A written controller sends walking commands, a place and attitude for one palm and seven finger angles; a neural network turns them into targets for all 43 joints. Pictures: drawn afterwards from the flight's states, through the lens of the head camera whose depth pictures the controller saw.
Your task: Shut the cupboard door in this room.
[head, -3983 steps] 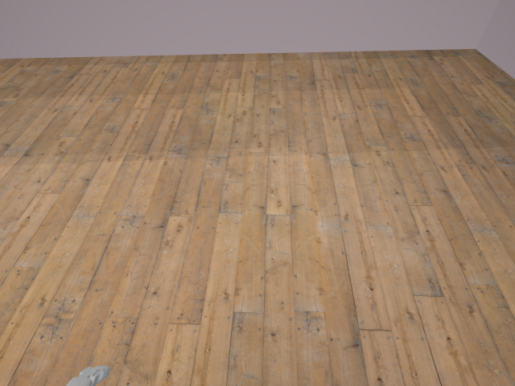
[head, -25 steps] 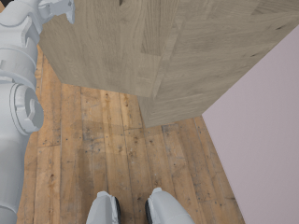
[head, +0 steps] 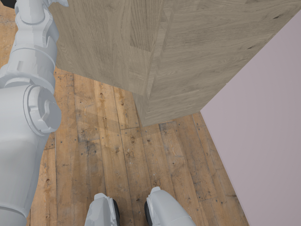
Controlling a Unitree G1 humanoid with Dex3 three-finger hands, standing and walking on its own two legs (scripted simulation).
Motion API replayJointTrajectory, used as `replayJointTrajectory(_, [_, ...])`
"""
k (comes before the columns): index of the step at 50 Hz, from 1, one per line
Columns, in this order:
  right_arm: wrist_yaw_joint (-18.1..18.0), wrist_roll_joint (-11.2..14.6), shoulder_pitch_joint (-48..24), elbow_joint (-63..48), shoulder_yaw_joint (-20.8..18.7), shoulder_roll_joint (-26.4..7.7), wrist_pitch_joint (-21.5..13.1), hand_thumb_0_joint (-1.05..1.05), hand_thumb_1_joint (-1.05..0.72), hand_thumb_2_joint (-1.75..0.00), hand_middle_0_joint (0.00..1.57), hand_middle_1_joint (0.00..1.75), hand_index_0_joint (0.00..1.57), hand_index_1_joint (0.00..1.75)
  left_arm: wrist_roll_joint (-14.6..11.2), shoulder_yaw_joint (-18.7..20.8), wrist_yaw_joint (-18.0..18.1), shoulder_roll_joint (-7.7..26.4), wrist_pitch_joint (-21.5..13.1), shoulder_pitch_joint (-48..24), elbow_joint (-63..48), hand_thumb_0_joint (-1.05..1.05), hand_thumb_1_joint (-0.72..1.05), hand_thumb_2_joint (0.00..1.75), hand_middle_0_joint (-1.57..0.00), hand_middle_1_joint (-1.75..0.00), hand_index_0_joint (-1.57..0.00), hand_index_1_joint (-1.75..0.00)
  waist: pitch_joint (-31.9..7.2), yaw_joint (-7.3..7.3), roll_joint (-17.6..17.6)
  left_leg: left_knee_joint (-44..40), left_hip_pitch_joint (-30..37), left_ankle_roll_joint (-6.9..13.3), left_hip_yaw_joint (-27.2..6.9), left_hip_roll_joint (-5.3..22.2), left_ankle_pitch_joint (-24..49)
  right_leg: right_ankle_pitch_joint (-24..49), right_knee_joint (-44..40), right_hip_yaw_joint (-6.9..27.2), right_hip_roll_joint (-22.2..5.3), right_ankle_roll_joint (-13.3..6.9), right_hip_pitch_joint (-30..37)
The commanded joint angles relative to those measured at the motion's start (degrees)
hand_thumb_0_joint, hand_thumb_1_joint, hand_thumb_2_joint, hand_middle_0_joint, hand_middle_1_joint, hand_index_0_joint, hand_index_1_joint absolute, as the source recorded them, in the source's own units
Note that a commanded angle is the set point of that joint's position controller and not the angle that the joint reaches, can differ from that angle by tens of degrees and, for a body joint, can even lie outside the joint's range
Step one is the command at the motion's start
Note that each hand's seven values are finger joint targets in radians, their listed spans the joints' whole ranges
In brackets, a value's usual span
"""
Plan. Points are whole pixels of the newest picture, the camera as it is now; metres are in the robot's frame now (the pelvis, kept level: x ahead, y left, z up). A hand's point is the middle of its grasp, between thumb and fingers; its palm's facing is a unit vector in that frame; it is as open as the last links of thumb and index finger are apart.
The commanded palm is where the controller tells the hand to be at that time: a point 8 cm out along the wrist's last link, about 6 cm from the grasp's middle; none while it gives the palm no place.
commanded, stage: pull the fist back off the door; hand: left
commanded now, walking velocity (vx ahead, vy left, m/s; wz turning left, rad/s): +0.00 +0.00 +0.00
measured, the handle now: out of the picture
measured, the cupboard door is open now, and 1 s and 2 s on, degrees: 56 55 55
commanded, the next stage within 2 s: draw the hand back to the body in 0.64 s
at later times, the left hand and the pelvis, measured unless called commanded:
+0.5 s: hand (64, 25) +0.54 +0.07 +0.14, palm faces +0.06 -1.00 +0.01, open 3.1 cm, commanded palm +0.50 +0.12 +0.16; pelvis +0.02 -0.01 +0.05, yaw +2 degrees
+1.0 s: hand (38, 36) +0.48 +0.11 +0.17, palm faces +0.08 -0.99 -0.07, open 3.1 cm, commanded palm +0.43 +0.16 +0.18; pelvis +0.01 -0.01 +0.05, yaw -1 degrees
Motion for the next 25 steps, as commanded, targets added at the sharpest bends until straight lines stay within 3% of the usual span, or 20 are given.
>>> replayJointTrajectory(1, [0.38,1.30,16.48,-0.55,-5.40,-12.14,2.27,0.00,-0.90,-0.90,0.20,0.30,0.20,0.30,1.34,-3.25,-2.20,8.72,-4.49,-28.67,-14.15,0.00,0.90,0.90,-1.30,-1.50,-1.30,-1.50,-38.01,-0.46,7.09,-5.12,39.33,1.36,-3.00,-1.38,26.18,28.67,-11.46,2.34,0.30,1.55,15.92])
replayJointTrajectory(4, [-1.05,2.82,16.02,-1.10,-5.14,-12.24,3.60,0.00,-0.90,-0.90,0.20,0.30,0.20,0.30,-3.59,-0.35,-5.89,10.19,-1.39,-26.47,-11.65,0.00,0.90,0.90,-1.30,-1.50,-1.30,-1.50,-35.53,0.61,3.40,-8.13,37.21,1.66,-2.01,-2.11,22.95,30.10,-14.44,3.00,0.46,1.74,22.13])
replayJointTrajectory(5, [-1.44,3.14,15.77,-1.57,-5.14,-12.05,3.60,0.00,-0.90,-0.90,0.20,0.30,0.20,0.30,-5.46,0.91,-6.31,10.17,-1.42,-26.27,-13.00,0.00,0.90,0.90,-1.30,-1.50,-1.30,-1.50,-35.48,0.84,1.48,-8.77,36.38,1.93,-1.37,-2.29,22.86,32.18,-15.34,3.60,0.32,2.11,24.67])
replayJointTrajectory(7, [-1.86,3.14,15.18,-1.60,-4.89,-11.31,3.30,0.00,-0.90,-0.90,0.20,0.30,0.20,0.30,-7.57,2.45,-6.35,10.13,-3.25,-24.35,-15.91,0.00,0.90,0.90,-1.30,-1.50,-1.30,-1.50,-34.57,1.96,1.47,-10.06,36.80,1.77,-0.97,-2.41,23.25,34.84,-16.05,3.91,0.13,2.17,27.38])
replayJointTrajectory(10, [-1.14,2.88,14.19,-1.27,-5.12,-10.40,2.13,0.00,-0.90,-0.90,0.20,0.30,0.20,0.30,-7.40,0.57,-5.23,5.83,-9.10,-18.46,-18.95,0.00,0.90,0.90,-1.30,-1.50,-1.30,-1.50,-31.49,3.15,2.46,-10.33,39.53,1.51,-0.64,-2.31,25.78,35.71,-15.97,3.68,0.06,2.13,24.94])
replayJointTrajectory(12, [-0.70,2.74,13.82,-0.94,-5.30,-10.22,2.17,0.00,-0.90,-0.90,0.20,0.30,0.20,0.30,-6.35,-1.35,-4.78,3.27,-11.13,-11.89,-16.83,0.00,0.90,0.90,-1.30,-1.50,-1.30,-1.50,-27.20,3.70,0.76,-11.00,39.43,1.54,-0.23,-2.56,25.61,35.66,-16.24,3.28,0.04,1.95,24.84])
replayJointTrajectory(14, [-0.34,2.98,13.11,-0.94,-5.68,-10.54,2.72,0.00,-0.90,-0.90,0.20,0.30,0.20,0.30,-5.44,-2.60,-5.17,1.52,-10.37,-4.90,-12.02,0.00,0.90,0.90,-1.30,-1.50,-1.30,-1.50,-22.98,4.15,-2.71,-11.82,36.71,1.63,0.44,-2.90,22.93,35.53,-17.09,3.59,-0.25,2.32,25.14])
replayJointTrajectory(16, [-0.29,3.71,12.18,-1.84,-5.99,-10.82,3.48,0.00,-0.90,-0.90,0.20,0.30,0.20,0.30,-6.14,-5.47,-6.26,-2.01,-8.10,-1.67,-11.19,0.00,0.90,0.90,-1.30,-1.50,-1.30,-1.50,-20.97,4.13,-4.97,-13.17,36.06,1.79,1.22,-3.35,21.30,37.11,-18.27,3.96,-0.73,2.72,26.77])
replayJointTrajectory(17, [-0.56,4.11,12.18,-2.01,-6.18,-10.89,3.91,0.00,-0.90,-0.90,0.20,0.30,0.20,0.30,-6.78,-5.61,-6.66,-2.83,-7.25,0.09,-10.84,0.00,0.90,0.90,-1.30,-1.50,-1.30,-1.50,-21.34,5.12,-4.29,-13.84,37.46,1.62,1.39,-3.60,22.33,37.42,-18.33,3.42,-0.72,2.33,27.91])
replayJointTrajectory(20, [-1.11,4.67,9.47,-2.95,-6.43,-10.78,4.07,0.00,-0.90,-0.90,0.20,0.30,0.20,0.30,-10.32,-5.07,-6.93,-4.16,-7.83,-3.47,-17.86,0.00,0.90,0.90,-1.30,-1.50,-1.30,-1.50,-23.44,5.79,-4.03,-14.38,40.72,1.55,1.40,-3.74,22.81,37.96,-19.08,3.84,-0.77,2.46,28.67])
replayJointTrajectory(23, [-1.64,4.90,6.73,-3.03,-6.70,-10.03,2.97,0.00,-0.90,-0.90,0.20,0.30,0.20,0.30,-12.45,-5.71,-6.00,-5.72,-13.20,-7.87,-29.56,0.00,0.90,0.90,-1.30,-1.50,-1.30,-1.50,-29.07,6.70,-0.09,-14.09,47.02,1.18,0.81,-3.63,25.67,38.54,-18.01,3.74,-0.56,2.14,29.21])
replayJointTrajectory(25, [-1.75,4.82,5.29,-2.53,-6.75,-9.49,2.12,0.00,-0.90,-0.90,0.20,0.30,0.20,0.30,-11.81,-6.86,-5.26,-6.04,-17.12,-8.13,-34.72,0.00,0.90,0.90,-1.30,-1.50,-1.30,-1.50,-31.57,6.96,0.54,-13.06,49.90,1.18,0.25,-3.31,27.72,38.76,-16.68,3.67,-0.57,1.97,28.54])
